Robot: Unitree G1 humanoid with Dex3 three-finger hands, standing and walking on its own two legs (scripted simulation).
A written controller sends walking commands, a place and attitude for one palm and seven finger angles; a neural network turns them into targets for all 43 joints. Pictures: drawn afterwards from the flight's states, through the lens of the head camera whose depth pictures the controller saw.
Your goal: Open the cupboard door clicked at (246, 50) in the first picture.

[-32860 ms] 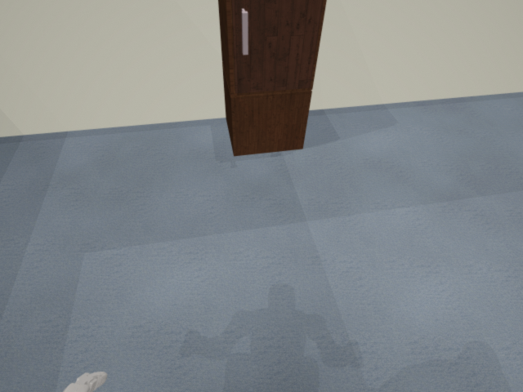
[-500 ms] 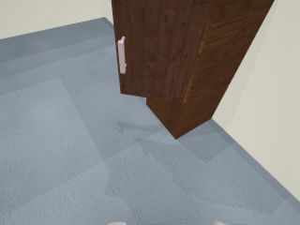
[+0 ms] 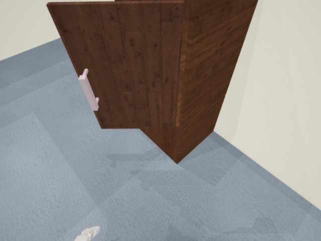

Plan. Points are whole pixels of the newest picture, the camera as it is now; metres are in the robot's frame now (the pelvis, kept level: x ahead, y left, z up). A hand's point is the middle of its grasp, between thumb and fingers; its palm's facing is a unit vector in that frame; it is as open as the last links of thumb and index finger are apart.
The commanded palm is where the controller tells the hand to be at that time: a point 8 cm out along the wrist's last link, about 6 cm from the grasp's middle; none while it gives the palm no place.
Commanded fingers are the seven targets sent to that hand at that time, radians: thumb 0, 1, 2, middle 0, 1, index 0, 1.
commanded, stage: come to a stop and stand still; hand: left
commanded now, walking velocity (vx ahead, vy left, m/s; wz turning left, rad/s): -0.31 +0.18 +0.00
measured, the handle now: (90, 90) +0.64 +0.28 -0.05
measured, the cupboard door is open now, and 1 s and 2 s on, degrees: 47 47 47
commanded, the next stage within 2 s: look again from close up in 1.70 s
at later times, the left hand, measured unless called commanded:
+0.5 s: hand out of the picture +0.06 +0.22 -0.18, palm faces +0.03 -0.98 -0.21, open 7.4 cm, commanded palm none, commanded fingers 0.00 0.90 0.90 -0.20 -0.30 -0.20 -0.30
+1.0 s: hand out of the picture +0.07 +0.17 -0.17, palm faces -0.05 -0.98 -0.21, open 7.4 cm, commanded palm none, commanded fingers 0.00 0.90 0.90 -0.20 -0.30 -0.20 -0.30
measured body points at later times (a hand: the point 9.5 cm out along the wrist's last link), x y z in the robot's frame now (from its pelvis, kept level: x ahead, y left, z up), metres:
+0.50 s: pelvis +0.04 +0.03 +0.00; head +0.09 +0.05 +0.45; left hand +0.06 +0.28 -0.16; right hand +0.15 -0.20 -0.14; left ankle +0.10 +0.14 -0.73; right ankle -0.01 -0.09 -0.69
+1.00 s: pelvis +0.02 +0.00 -0.01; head +0.02 +0.00 +0.44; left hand +0.07 +0.23 -0.15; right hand +0.02 -0.23 -0.16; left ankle +0.09 +0.11 -0.73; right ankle -0.01 -0.11 -0.73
